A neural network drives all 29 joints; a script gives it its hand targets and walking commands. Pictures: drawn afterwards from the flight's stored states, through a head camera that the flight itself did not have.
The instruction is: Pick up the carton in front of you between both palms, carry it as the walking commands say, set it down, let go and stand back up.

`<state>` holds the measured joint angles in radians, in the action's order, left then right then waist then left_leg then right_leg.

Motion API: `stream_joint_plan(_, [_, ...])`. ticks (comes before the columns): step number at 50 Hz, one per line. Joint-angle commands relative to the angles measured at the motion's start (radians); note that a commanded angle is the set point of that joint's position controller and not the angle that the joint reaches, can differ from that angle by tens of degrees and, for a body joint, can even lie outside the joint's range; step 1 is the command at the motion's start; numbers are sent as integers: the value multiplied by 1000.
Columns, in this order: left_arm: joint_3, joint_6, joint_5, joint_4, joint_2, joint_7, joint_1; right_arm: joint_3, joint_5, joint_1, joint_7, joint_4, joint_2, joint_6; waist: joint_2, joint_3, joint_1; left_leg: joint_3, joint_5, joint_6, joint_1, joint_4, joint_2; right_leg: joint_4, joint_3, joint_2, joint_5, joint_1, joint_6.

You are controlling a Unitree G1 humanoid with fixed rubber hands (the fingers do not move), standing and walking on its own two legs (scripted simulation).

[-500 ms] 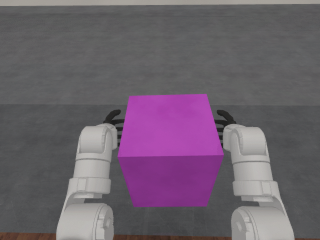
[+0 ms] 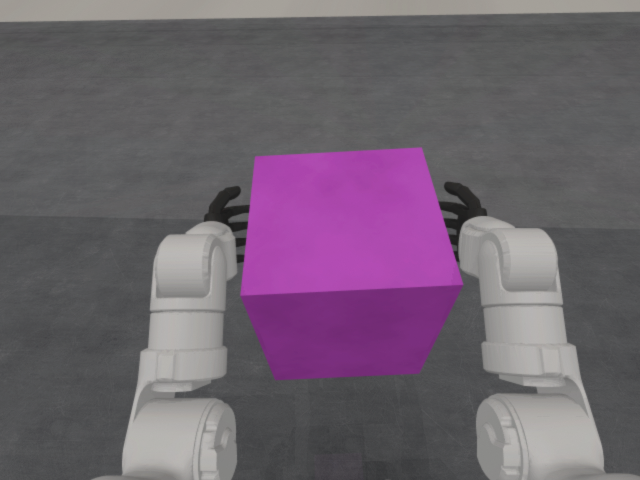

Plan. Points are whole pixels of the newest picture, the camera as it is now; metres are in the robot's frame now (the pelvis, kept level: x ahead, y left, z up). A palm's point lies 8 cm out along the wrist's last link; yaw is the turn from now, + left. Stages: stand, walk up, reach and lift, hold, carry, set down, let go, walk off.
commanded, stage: carry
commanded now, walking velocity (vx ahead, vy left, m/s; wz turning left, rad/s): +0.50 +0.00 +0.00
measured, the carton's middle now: (342, 272) +0.37 -0.01 +0.05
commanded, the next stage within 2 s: none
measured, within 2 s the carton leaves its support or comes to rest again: neither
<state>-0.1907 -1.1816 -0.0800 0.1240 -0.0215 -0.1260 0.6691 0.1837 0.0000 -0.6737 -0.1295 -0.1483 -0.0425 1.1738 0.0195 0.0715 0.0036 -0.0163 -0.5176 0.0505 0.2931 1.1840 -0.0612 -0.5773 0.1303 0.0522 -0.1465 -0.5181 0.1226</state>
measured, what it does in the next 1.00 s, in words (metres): walks ahead: left foot, then right foot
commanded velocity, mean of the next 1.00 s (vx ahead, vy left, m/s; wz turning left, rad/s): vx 0.50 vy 0.00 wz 0.00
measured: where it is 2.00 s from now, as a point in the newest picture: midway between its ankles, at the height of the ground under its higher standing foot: (334, 233)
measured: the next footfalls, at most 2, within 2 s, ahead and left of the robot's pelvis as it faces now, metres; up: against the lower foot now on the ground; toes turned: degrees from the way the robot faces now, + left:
left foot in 0.48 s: +0.45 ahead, +0.10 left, +0.00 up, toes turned +7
right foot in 0.96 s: +0.74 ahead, -0.12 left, +0.00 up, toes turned -11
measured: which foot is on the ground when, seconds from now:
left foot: up 0.00-0.46, down 0.48-0.98, up 1.00-1.00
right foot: down 0.00-0.50, up 0.52-0.94, down 0.96-1.00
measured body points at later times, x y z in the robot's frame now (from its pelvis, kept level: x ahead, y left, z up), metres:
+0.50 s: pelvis +0.29 +0.02 +0.00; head +0.31 +0.02 +0.45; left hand +0.66 +0.17 +0.12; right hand +0.65 -0.14 +0.12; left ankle +0.41 +0.10 -0.72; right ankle +0.11 -0.05 -0.70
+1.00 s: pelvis +0.60 -0.02 +0.01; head +0.56 -0.03 +0.45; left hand +0.88 +0.12 +0.10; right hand +0.88 -0.18 +0.10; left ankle +0.43 +0.09 -0.70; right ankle +0.70 -0.11 -0.72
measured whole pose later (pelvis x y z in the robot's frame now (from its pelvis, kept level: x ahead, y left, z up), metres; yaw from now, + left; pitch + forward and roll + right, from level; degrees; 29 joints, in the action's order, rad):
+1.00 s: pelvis +0.60 -0.02 +0.01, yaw +0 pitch +3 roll -1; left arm -0.11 -1.21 -0.13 -0.26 -0.14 -0.09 0.19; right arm 0.13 -0.13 -0.18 -0.08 0.29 0.12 1.23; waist 0.05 0.17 0.00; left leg -0.11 -0.47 -0.03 0.07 0.65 0.09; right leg -0.52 0.22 -0.03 -0.12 -0.45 0.07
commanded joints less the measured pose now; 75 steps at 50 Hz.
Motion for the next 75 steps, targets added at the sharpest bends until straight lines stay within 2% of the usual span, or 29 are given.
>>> stream_joint_plan(1, [588, -6, 428, -102, -998, 218, 659, -598, 383, -717, 226, 117, 1099, 17, -98, 465, -54, 61, 50, 6, 483, 182, 62, 167, -569, -351, 114, 716, 133])
stream_joint_plan(3, [623, -2, 483, -143, -1079, 233, 762, -584, 363, -724, 215, 122, 1132, 14, -58, 432, -31, 55, 108, -5, 414, 94, 102, 215, -489, -327, 73, 564, 108])
stream_joint_plan(5, [638, 5, 514, -169, -1118, 242, 803, -586, 352, -715, 205, 134, 1155, 5, -82, 430, -22, 30, 147, -19, 407, 53, 115, 237, -428, -304, 86, 520, 105])
stream_joint_plan(11, [650, 12, 517, -207, -1104, 244, 766, -622, 331, -697, 179, 194, 1143, -10, -100, 414, -36, -19, 289, -56, 549, -154, 152, 225, -303, -284, 424, 672, 81])
stream_joint_plan(20, [612, 1, 433, -102, -1040, 255, 609, -648, 332, -624, 208, 126, 1132, 5, -156, 309, -65, -166, 523, -25, 401, -655, 44, 167, -129, -205, 768, 807, 5])
stream_joint_plan(22, [609, -2, 426, -100, -1052, 256, 576, -640, 336, -600, 218, 122, 1138, 11, -198, 344, -26, -208, 551, -2, 157, -766, 10, 63, -83, -205, 889, 745, -27])
stream_joint_plan(23, [612, -5, 424, -105, -1057, 258, 566, -635, 334, -577, 222, 120, 1144, 12, -182, 396, 15, -218, 597, 4, -54, -840, 8, -63, -33, -195, 844, 664, -58])
stream_joint_plan(24, [623, -8, 423, -112, -1063, 261, 563, -627, 327, -549, 229, 124, 1149, 13, -117, 451, 39, -113, 596, 16, -298, -815, 109, -214, -23, -182, 582, 487, -87])
stream_joint_plan(25, [633, -16, 428, -120, -1083, 267, 551, -614, 314, -523, 235, 124, 1142, 16, 77, 539, 35, 199, 849, 78, -565, -670, 368, -396, -35, -140, 92, 241, -120])
stream_joint_plan(26, [629, -22, 428, -120, -1112, 271, 527, -600, 298, -467, 237, 100, 1131, 14, 277, 586, 34, 533, 697, 259, -756, -782, 496, -655, -83, 17, -376, -77, -148])
stream_joint_plan(27, [644, -21, 426, -148, -1118, 271, 514, -615, 304, -437, 244, 133, 1166, 13, 210, 541, 23, 525, 595, 257, -713, -840, 484, -731, -144, -34, -367, -175, -123])
stream_joint_plan(29, [671, -12, 427, -232, -1159, 270, 507, -645, 321, -459, 257, 254, 1222, 10, 52, 435, 23, 334, 669, 178, -565, -877, 417, -621, -147, -112, -263, -186, -109])
stream_joint_plan(30, [677, -7, 422, -264, -1174, 266, 480, -667, 330, -464, 259, 310, 1235, 9, 28, 416, 18, 270, 642, 149, -501, -908, 399, -527, -149, -137, -220, -151, -112])
stream_joint_plan(35, [753, 19, 365, -398, -1149, 246, 216, -743, 324, -254, 279, 481, 1193, 4, 98, 406, 16, 79, 692, 118, -453, -941, 337, -255, -47, -115, -167, -77, -151])
stream_joint_plan(40, [801, 3, 335, -476, -1075, 250, 37, -760, 305, -27, 309, 500, 1113, 18, 145, 308, 17, -9, 732, 82, -424, -954, 297, -55, 17, -111, 16, -69, -146])
stream_joint_plan(45, [787, -38, 353, -467, -1013, 284, -43, -752, 275, 69, 313, 481, 1052, 48, 147, 191, 19, -66, 769, 42, -393, -909, 291, 119, 61, -93, 94, 29, -117])
stream_joint_plan(47, [771, -50, 357, -441, -991, 292, -57, -754, 275, 55, 310, 478, 1035, 59, 99, 222, -3, -139, 774, 2, -275, -727, 251, 181, 130, -46, 43, 287, -102])
stream_joint_plan(48, [762, -55, 356, -427, -983, 295, -60, -754, 275, 54, 308, 472, 1018, 64, 56, 268, -14, -170, 653, -30, -135, -578, 224, 157, 62, -102, -22, 484, -96])
stream_joint_plan(49, [746, -55, 343, -399, -963, 297, -66, -762, 286, 21, 307, 487, 1011, 75, -159, 333, -29, -175, 406, -80, 109, -283, 137, 233, -351, -358, -142, 672, 1])
stream_joint_plan(50, [740, -49, 343, -368, -977, 298, -75, -772, 292, -13, 308, 494, 1014, 82, -354, 333, -35, -115, 45, -85, 348, -96, 44, 348, -647, -473, -122, 769, 102])
stream_joint_plan(51, [742, -46, 353, -382, -1002, 300, -69, -785, 303, -28, 310, 481, 1047, 76, -268, 308, -27, -10, 5, -56, 411, 24, 101, 345, -611, -482, -51, 729, 108])
stream_joint_plan(54, [773, -26, 383, -431, -1084, 308, 2, -793, 311, -35, 313, 481, 1117, 46, -76, 277, -17, 33, 166, -30, 361, -50, 211, 379, -372, -408, -82, 516, 24])
stream_joint_plan(56, [788, -14, 398, -453, -1094, 314, 14, -805, 303, -21, 305, 488, 1139, 30, -111, 272, -15, -14, 245, -43, 314, -140, 200, 423, -256, -368, -140, 455, 0])
stream_joint_plan(59, [799, -10, 413, -477, -1059, 317, 4, -805, 287, 7, 287, 502, 1126, 16, -135, 246, -15, -55, 324, -71, 348, -288, 197, 471, -188, -354, -129, 469, 21])
stream_joint_plan(69, [761, -49, 362, -461, -967, 304, -92, -790, 283, 62, 283, 511, 1038, 61, -164, 117, -24, -167, 491, -50, 323, -661, 144, 389, -24, -298, 275, 614, -13])
stream_joint_plan(72, [765, -53, 359, -455, -972, 302, -80, -779, 289, 47, 292, 505, 1037, 67, -177, 142, -18, -230, 449, -24, 128, -745, 96, 232, 34, -286, 456, 604, -49])
stream_joint_plan(73, [771, -54, 361, -458, -974, 301, -74, -771, 286, 60, 294, 488, 1038, 66, -135, 200, -1, -276, 407, -23, -61, -772, 49, 67, 93, -245, 493, 542, -77])
stream_joint_plan(74, [775, -54, 362, -458, -968, 300, -65, -763, 280, 80, 298, 474, 1039, 65, -68, 279, 18, -165, 352, -17, -298, -764, 133, -119, 96, -223, 333, 384, -106])
stream_joint_plan(75, [793, -61, 376, -485, -981, 299, -34, -746, 265, 85, 302, 444, 1034, 54, 176, 395, 28, 312, 208, 126, -544, -844, 417, -448, 75, -119, 109, 96, -162])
